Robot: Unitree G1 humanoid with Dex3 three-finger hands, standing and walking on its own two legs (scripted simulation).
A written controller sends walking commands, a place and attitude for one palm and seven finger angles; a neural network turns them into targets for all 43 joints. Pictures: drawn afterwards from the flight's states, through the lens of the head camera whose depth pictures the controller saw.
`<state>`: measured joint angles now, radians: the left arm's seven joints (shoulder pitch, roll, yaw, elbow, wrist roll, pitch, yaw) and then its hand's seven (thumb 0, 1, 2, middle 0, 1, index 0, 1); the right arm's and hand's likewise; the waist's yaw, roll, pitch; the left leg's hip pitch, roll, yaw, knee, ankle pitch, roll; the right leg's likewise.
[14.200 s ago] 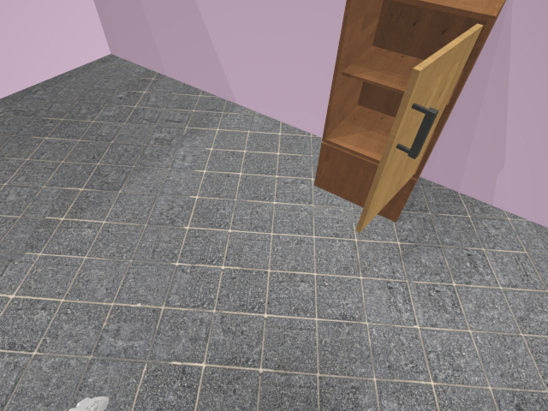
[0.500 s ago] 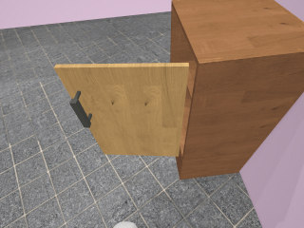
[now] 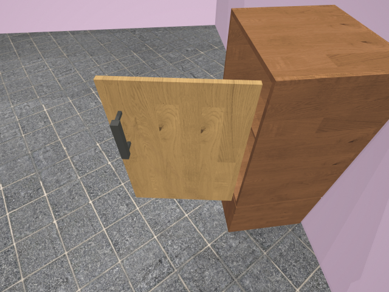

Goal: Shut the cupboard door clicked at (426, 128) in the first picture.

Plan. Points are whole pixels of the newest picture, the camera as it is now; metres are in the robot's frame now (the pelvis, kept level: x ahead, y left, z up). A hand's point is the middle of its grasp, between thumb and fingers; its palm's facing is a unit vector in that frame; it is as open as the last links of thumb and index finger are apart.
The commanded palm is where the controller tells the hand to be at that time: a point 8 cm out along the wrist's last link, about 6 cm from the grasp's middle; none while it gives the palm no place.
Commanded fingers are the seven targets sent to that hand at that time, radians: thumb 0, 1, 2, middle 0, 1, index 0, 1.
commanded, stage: come to a stop and stand still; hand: left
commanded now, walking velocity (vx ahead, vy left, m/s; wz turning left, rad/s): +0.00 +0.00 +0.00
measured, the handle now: (122, 135) +0.51 +0.26 -0.03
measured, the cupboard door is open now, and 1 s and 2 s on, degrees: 81 81 81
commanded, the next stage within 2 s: look again from close up in 0.12 s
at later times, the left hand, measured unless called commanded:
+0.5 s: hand out of the picture +0.00 +0.20 -0.17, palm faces +0.01 -0.97 -0.24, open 7.3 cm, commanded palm none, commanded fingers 0.00 0.90 0.90 -0.20 -0.30 -0.20 -0.30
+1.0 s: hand out of the picture +0.04 +0.17 -0.17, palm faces +0.02 -0.98 -0.21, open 7.3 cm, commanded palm none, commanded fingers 0.00 0.90 0.90 -0.20 -0.30 -0.20 -0.30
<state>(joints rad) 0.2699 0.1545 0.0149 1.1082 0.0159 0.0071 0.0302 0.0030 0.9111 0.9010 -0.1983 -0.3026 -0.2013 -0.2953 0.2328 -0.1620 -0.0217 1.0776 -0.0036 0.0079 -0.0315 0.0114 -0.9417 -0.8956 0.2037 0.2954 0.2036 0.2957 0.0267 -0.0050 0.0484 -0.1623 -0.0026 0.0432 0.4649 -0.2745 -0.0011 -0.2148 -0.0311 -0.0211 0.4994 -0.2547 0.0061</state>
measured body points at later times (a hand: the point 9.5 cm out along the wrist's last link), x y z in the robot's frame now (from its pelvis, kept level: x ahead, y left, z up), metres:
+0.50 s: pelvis +0.00 +0.02 +0.00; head +0.00 +0.00 +0.45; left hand +0.00 +0.25 -0.15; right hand -0.01 -0.19 -0.17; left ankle -0.02 +0.11 -0.74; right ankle +0.01 -0.12 -0.74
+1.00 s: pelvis +0.03 -0.01 +0.00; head +0.04 -0.02 +0.45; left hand +0.04 +0.22 -0.16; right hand +0.04 -0.24 -0.17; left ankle -0.02 +0.11 -0.74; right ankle +0.01 -0.12 -0.74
